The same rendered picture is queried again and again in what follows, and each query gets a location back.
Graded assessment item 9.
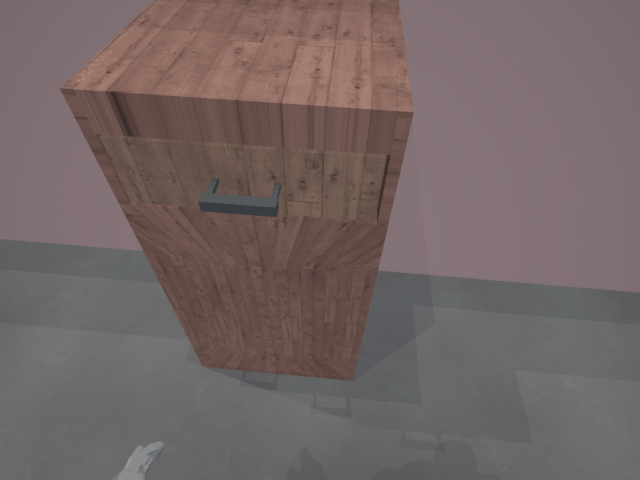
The drawer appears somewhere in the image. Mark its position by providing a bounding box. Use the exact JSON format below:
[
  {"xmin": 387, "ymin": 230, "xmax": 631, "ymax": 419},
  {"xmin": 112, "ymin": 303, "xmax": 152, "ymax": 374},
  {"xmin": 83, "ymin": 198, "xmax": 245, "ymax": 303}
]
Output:
[{"xmin": 100, "ymin": 135, "xmax": 387, "ymax": 222}]

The robot left hand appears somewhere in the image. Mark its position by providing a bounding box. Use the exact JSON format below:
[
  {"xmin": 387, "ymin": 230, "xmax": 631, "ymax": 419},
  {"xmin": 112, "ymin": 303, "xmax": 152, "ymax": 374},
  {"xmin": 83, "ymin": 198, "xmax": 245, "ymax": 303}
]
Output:
[{"xmin": 111, "ymin": 441, "xmax": 164, "ymax": 480}]

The cabinet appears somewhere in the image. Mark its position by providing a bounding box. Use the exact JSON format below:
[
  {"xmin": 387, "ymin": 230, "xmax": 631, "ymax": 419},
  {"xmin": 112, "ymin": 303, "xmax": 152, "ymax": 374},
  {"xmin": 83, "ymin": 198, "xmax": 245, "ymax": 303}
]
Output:
[{"xmin": 60, "ymin": 0, "xmax": 414, "ymax": 381}]

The handle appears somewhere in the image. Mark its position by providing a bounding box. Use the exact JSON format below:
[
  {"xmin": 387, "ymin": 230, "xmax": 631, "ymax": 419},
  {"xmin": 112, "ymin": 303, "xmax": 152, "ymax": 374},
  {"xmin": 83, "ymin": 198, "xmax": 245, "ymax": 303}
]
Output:
[{"xmin": 198, "ymin": 177, "xmax": 281, "ymax": 217}]

